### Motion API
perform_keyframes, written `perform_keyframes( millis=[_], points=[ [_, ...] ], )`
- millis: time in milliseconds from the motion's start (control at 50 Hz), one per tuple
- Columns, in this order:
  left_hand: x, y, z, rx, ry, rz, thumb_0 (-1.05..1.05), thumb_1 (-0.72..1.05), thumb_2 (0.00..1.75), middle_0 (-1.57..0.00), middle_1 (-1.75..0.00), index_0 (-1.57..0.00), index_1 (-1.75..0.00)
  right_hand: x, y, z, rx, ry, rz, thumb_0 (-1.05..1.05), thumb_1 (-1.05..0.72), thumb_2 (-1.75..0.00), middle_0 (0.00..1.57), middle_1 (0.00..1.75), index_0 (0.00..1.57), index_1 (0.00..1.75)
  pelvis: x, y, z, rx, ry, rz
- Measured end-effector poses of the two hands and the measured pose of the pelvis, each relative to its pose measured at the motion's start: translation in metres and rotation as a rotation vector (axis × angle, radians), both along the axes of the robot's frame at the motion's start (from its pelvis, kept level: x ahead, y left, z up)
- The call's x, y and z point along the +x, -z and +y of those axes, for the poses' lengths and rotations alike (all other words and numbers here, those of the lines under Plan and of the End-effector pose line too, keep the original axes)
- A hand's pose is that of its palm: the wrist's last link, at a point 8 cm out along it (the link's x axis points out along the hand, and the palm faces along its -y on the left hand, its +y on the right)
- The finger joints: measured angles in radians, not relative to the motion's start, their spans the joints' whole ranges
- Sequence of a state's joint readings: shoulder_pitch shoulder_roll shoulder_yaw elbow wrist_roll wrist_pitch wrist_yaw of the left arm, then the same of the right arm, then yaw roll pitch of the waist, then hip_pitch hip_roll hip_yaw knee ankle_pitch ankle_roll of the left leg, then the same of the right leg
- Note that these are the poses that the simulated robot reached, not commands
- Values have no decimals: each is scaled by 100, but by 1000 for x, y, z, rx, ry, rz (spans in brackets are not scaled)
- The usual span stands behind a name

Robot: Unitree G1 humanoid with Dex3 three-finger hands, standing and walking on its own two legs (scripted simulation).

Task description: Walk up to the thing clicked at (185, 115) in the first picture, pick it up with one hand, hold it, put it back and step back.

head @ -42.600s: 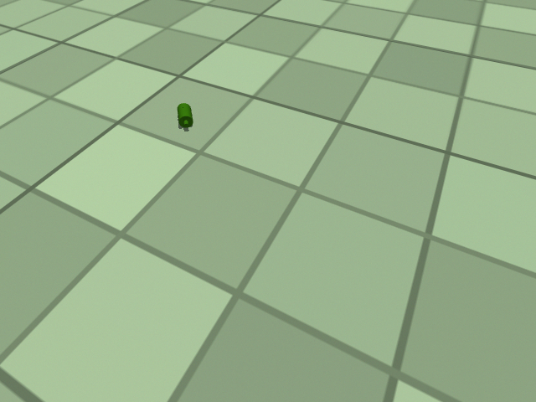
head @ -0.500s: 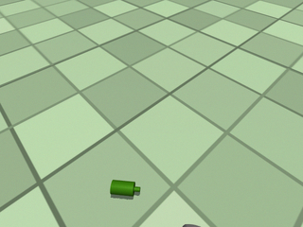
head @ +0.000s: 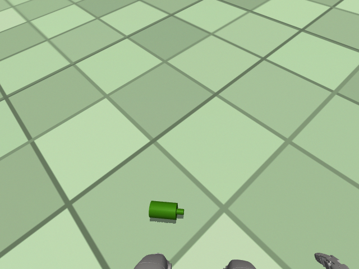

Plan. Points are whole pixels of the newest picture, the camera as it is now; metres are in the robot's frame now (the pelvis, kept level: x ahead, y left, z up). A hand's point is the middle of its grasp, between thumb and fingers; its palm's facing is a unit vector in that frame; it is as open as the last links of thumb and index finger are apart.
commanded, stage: walk up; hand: left
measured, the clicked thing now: (167, 210) +0.44 +0.16 -0.71
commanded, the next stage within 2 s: none
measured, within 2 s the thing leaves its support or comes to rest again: neither
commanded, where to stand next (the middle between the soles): +0.04 -0.02 m, yaw -4 degrees
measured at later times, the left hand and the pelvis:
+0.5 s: hand out of the picture +0.04 +0.23 -0.14, palm faces -0.15 -0.90 -0.41, open 7.3 cm; pelvis -0.02 -0.03 +0.00, yaw -8 degrees
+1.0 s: hand (84, 265) +0.14 +0.29 -0.17, palm faces -0.19 -0.90 -0.40, open 7.3 cm; pelvis -0.01 +0.02 -0.02, yaw -9 degrees
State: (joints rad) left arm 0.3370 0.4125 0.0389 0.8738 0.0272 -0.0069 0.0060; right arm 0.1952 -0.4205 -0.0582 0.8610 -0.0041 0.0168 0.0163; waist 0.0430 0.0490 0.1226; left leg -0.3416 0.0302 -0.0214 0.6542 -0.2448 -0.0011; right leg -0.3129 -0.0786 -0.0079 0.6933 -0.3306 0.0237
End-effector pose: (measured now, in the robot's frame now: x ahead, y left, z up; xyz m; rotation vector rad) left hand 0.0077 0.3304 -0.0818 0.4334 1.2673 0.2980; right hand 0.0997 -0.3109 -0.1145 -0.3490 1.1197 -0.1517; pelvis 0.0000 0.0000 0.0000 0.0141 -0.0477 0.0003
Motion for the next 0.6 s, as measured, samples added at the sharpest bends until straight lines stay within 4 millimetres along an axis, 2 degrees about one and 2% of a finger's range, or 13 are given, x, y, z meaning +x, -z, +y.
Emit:
perform_keyframes(
  millis=[60,120,180,260,320,360,400,460,500,600],
  points=[
    [25,20,11,-15,10,-17,0,90,90,-21,-30,-21,-30,-15,4,9,-45,14,22,0,-90,-90,21,30,20,30,-7,10,6,28,10,-6],
    [51,31,7,-41,43,-43,0,91,90,-21,-30,-21,-30,-35,-3,8,-75,42,48,0,-90,-90,21,30,21,30,-15,10,4,6,17,1],
    [69,39,-3,-79,92,-71,0,91,90,-21,-30,-20,-30,-54,-15,-5,-129,72,45,0,-90,-90,21,30,21,30,-24,10,-3,7,47,15],
    [79,47,-24,-127,151,-88,0,91,90,-21,-30,-20,-30,-82,-29,-36,-196,113,17,0,-89,-90,21,30,21,30,-33,14,-13,13,88,19],
    [78,47,-44,-147,196,-92,0,91,90,-21,-30,-20,-30,-102,-31,-65,-214,139,1,0,-89,-90,21,30,21,30,-35,18,-24,12,126,15],
    [71,45,-56,-138,205,-102,0,91,90,-21,-30,-21,-30,-112,-25,-84,-219,157,0,0,-89,-90,21,30,21,30,-36,22,-31,-28,125,-4],
    [59,41,-64,-126,202,-111,0,91,90,-21,-30,-21,-30,-121,-20,-91,-211,185,19,0,-90,-90,21,30,21,30,-33,21,-36,-44,111,-14],
    [42,27,-65,-100,185,-84,0,91,89,-21,-30,-21,-30,-122,-15,-86,-153,204,45,1,-90,-90,21,30,20,30,-26,11,-37,-19,137,-12],
    [33,16,-58,-69,172,-60,0,90,89,-21,-30,-21,-30,-117,-12,-79,-111,198,46,1,-90,-90,21,30,20,30,-22,5,-34,-21,139,-12],
    [25,-10,-20,56,153,-12,0,90,89,-22,-30,-21,-30,-100,2,-51,-28,175,68,1,-90,-90,21,30,20,30,-13,2,-20,-23,151,-3]
  ],
)
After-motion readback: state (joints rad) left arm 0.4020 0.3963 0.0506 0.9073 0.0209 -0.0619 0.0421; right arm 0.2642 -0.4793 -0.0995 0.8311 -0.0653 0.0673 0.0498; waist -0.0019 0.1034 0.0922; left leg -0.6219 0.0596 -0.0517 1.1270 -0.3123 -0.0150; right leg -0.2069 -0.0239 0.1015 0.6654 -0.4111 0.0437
